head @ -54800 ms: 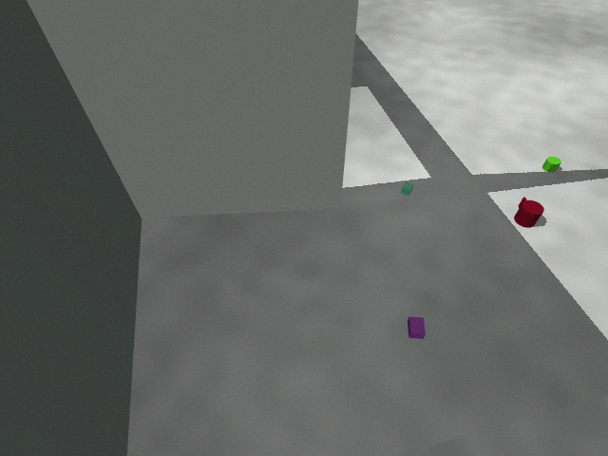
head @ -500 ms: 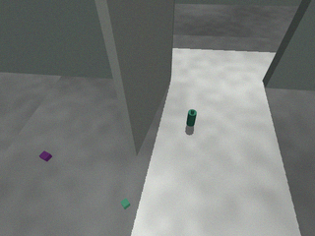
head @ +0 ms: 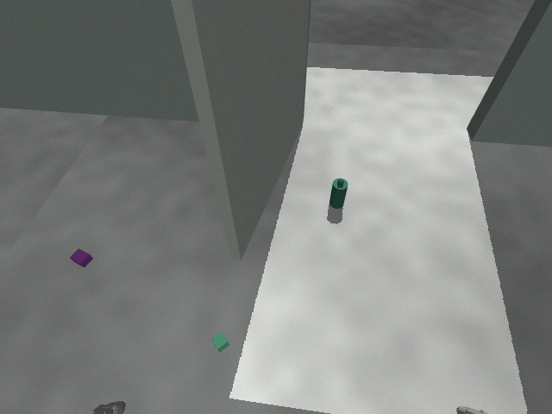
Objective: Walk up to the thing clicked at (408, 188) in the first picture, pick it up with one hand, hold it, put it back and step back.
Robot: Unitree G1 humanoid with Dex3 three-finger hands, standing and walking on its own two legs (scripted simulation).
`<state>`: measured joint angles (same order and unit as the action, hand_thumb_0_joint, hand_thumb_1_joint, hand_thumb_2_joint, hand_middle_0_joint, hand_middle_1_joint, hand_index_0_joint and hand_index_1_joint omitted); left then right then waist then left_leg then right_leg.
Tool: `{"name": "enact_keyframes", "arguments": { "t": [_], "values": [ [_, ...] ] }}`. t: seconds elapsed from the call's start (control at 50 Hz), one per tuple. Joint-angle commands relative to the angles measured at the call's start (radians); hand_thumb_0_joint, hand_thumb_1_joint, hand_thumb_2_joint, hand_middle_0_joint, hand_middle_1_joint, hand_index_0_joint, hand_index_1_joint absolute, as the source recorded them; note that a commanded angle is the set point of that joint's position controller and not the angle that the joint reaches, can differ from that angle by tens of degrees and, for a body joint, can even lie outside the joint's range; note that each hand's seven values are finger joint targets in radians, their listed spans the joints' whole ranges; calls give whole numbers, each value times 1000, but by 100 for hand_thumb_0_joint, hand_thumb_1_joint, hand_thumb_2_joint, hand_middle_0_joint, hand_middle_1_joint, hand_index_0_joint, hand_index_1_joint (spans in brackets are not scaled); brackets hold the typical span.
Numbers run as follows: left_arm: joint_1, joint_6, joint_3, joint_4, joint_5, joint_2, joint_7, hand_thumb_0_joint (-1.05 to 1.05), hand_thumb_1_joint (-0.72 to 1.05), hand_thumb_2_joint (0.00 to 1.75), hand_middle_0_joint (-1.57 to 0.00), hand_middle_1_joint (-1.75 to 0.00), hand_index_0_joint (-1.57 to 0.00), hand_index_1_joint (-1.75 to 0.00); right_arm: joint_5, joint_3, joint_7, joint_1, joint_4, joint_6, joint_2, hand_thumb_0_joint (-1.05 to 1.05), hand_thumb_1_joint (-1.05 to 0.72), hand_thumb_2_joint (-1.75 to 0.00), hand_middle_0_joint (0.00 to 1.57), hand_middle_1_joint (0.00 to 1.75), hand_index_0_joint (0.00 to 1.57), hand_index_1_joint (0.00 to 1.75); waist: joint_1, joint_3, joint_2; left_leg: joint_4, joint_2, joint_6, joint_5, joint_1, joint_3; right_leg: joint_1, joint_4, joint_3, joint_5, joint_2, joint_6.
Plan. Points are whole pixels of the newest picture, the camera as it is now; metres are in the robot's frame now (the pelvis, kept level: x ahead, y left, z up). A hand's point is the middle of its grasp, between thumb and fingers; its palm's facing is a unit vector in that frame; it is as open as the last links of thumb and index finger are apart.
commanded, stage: rise first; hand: left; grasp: from above
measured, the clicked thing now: (220, 342) +0.45 +0.22 -0.76
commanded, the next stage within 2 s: none
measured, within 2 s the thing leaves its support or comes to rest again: neither
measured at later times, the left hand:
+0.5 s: hand out of the picture +0.14 +0.26 -0.21, palm faces -0.11 -0.87 -0.47, open 13.7 cm
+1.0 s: hand out of the picture +0.14 +0.28 -0.29, palm faces -0.28 -0.71 -0.65, open 14.0 cm
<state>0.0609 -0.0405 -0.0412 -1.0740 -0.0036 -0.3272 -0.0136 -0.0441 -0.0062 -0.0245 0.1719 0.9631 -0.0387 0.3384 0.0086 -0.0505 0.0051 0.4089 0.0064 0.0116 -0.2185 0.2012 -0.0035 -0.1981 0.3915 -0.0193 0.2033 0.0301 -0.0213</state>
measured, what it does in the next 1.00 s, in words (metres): lowers itself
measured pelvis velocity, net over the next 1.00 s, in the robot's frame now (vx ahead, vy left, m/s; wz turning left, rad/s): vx -0.02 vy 0.00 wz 0.00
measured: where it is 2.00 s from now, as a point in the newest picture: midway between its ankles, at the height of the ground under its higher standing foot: outside the picture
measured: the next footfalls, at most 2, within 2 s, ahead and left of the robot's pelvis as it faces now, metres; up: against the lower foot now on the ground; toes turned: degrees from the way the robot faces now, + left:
none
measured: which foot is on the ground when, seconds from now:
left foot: down 0.00-1.00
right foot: down 0.00-1.00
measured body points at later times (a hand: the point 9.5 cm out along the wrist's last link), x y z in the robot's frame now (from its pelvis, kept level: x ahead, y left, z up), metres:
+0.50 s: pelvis +0.00 +0.00 -0.07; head +0.09 +0.01 +0.37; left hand +0.15 +0.30 -0.18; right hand +0.14 -0.26 -0.17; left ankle +0.00 +0.11 -0.74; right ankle +0.00 -0.13 -0.74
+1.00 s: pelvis -0.02 +0.00 -0.15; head +0.11 +0.01 +0.28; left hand +0.16 +0.31 -0.25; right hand +0.17 -0.25 -0.24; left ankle +0.00 +0.11 -0.74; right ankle +0.00 -0.13 -0.74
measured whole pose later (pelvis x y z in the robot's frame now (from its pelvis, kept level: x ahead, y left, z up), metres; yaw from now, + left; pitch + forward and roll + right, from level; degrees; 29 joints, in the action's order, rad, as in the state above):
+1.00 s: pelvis -0.02 +0.00 -0.15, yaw +0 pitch +25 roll -2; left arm 0.14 0.22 -0.12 -0.52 0.44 -0.34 -0.13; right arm -0.01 0.02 -0.01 0.15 0.56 -0.17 0.25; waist 0.02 0.17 0.01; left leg 1.40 -0.01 0.00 -0.62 1.22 0.03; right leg -1.19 1.36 -0.04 0.60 0.02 -0.01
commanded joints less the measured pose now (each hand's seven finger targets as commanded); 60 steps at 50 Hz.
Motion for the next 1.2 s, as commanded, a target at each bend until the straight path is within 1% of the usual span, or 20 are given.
{"name": "enact_keyframes", "arguments": {
  "t": [0.0,0.04,0.08,0.22,0.26,0.28,0.32,0.34,0.4,0.44,0.46,0.52,0.78,0.86,0.9,0.96,0.98,1.02,1.04,1.18],
  "values": [
    [-266,-19,-127,55,61,-267,22,0,34,86,-22,-83,-24,-81,13,67,-23,48,-194,-39,124,0,-103,-93,20,30,20,30,23,178,-43,95,2,5,53,111,-22,-119,87,-5,-57,-30,39],
    [-69,4,-170,31,101,-247,33,0,18,85,-19,-93,-23,-89,28,86,-10,88,-240,-44,111,0,-103,-93,20,30,20,30,-34,273,39,159,13,-10,101,166,-15,-114,160,-4,-81,-29,49],
    [-30,32,-159,101,124,-223,28,0,2,87,-18,-95,-21,-92,22,87,-6,80,-294,-48,99,0,-100,-92,20,30,20,30,-46,283,67,156,15,-18,106,180,-12,-118,176,-7,-70,-36,52],
    [-43,164,-145,276,176,-178,-13,0,-49,88,-21,-97,-21,-97,17,85,4,56,-404,-58,77,0,-96,-91,20,30,20,30,6,261,-15,288,1,-6,51,314,-2,-281,281,-18,-4,-46,43],
    [-74,160,-160,357,189,-188,-26,0,-50,88,-21,-96,-21,-96,23,89,6,63,-429,-75,65,0,-95,-91,20,30,20,30,6,277,13,347,2,-6,-5,370,-1,-351,335,-12,48,-41,41],
    [-18,162,-187,361,200,-203,-32,0,-52,90,-19,-97,-19,-97,24,94,4,78,-430,-81,65,0,-95,-91,20,30,20,30,-3,317,11,367,0,-4,-10,377,2,-357,361,-11,54,-40,42],
    [-27,158,-176,477,209,-198,-34,0,-57,94,-16,-100,-15,-101,26,96,2,74,-457,-97,57,0,-94,-91,20,30,20,30,1,359,45,409,-4,-6,8,391,5,-398,415,-7,38,-39,44],
    [31,168,-199,449,216,-211,-38,0,-57,94,-14,-103,-14,-103,25,98,-2,83,-456,-101,62,0,-95,-91,20,30,20,30,2,363,46,424,-7,-8,31,394,6,-403,435,-8,18,-38,44],
    [17,184,-162,599,228,-182,-36,0,-60,98,-12,-105,-11,-105,29,102,-8,75,-481,-113,56,0,-95,-91,20,30,20,30,16,383,67,459,-13,-12,39,411,18,-458,478,-9,18,-41,43],
    [125,214,-175,545,240,-177,-41,0,-59,97,-11,-106,-10,-106,30,94,-12,83,-474,-118,54,0,-93,-91,20,30,20,30,20,386,37,483,-18,-10,48,435,24,-472,500,-12,16,-44,43],
    [110,216,-160,637,246,-181,-41,0,-58,97,-10,-106,-10,-106,31,103,-13,87,-481,-121,60,0,-93,-91,20,30,20,30,14,413,63,497,-20,-10,77,426,25,-474,515,-10,-6,-42,46],
    [139,241,-155,664,254,-165,-48,0,-57,96,-9,-107,-9,-107,35,99,-16,82,-484,-131,57,0,-92,-90,20,30,20,30,28,402,60,533,-25,-12,97,461,32,-517,551,-17,-5,-44,47],
    [254,292,-151,795,333,-150,-81,0,-55,93,-9,-109,-10,-107,34,97,-5,38,-539,-150,43,0,-91,-90,20,30,20,30,5,481,79,678,-19,-12,95,591,47,-662,703,-25,19,-45,53],
    [122,274,-138,750,390,-173,-105,0,-54,90,-10,-110,-11,-108,33,92,-3,14,-527,-162,50,0,-92,-90,20,30,20,30,35,454,54,766,-12,-4,5,720,39,-762,768,-19,63,-43,51],
    [65,250,-152,686,440,-187,-128,0,-52,91,-9,-109,-10,-107,37,90,1,3,-517,-170,56,0,-90,-90,20,30,20,30,26,446,67,805,-12,-9,-51,784,54,-854,839,-21,122,-42,56],
    [-39,212,-123,617,509,-175,-165,0,-51,91,-8,-109,-10,-107,38,94,4,-14,-493,-183,66,0,-89,-90,20,30,20,30,37,483,69,872,-5,-11,-142,873,45,-946,909,-11,177,-39,58],
    [-77,201,-128,610,530,-188,-182,0,-50,91,-9,-109,-11,-107,36,98,5,-11,-482,-185,73,0,-89,-90,20,30,20,30,25,519,77,893,-4,-13,-140,879,44,-972,938,-8,176,-38,60],
    [-154,185,-100,579,586,-191,-215,0,-50,94,-9,-107,-10,-106,37,102,6,-18,-458,-188,84,0,-89,-90,20,30,20,30,35,583,105,947,-6,-16,-116,894,48,-1048,1002,-8,166,-38,62],
    [-180,180,-116,546,609,-228,-234,0,-52,94,-11,-108,-12,-107,35,102,6,-18,-441,-187,92,0,-91,-90,20,30,20,30,27,600,98,977,-5,-15,-105,927,48,-1064,1032,-10,157,-38,63],
    [-403,152,-120,380,749,-307,-326,0,-55,99,-10,-108,-11,-108,49,112,26,-16,-374,-167,107,0,-91,-90,20,30,20,30,5,756,81,1182,10,-7,-145,1143,21,-1216,1191,-9,183,-39,61]
  ]
}}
